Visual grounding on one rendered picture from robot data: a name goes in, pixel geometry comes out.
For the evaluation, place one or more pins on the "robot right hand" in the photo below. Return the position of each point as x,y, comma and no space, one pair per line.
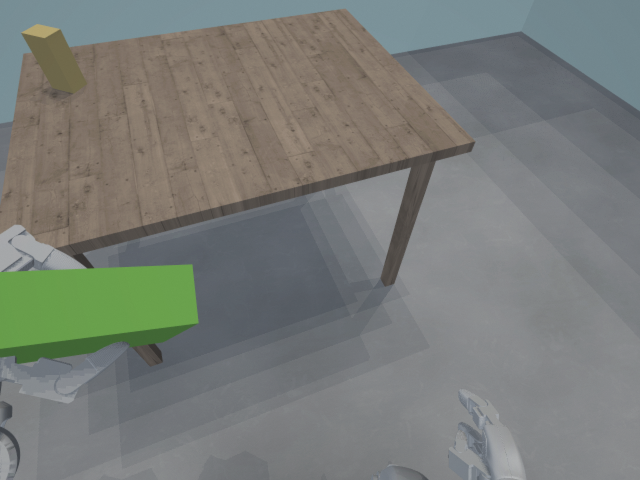
493,455

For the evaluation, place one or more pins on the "table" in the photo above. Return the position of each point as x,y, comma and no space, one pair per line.
180,128

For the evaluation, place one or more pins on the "sponge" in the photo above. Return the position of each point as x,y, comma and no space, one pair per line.
61,313

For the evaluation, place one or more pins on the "robot left hand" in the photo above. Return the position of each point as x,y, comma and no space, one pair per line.
48,378

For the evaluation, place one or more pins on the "robot left forearm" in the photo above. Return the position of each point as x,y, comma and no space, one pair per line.
9,447

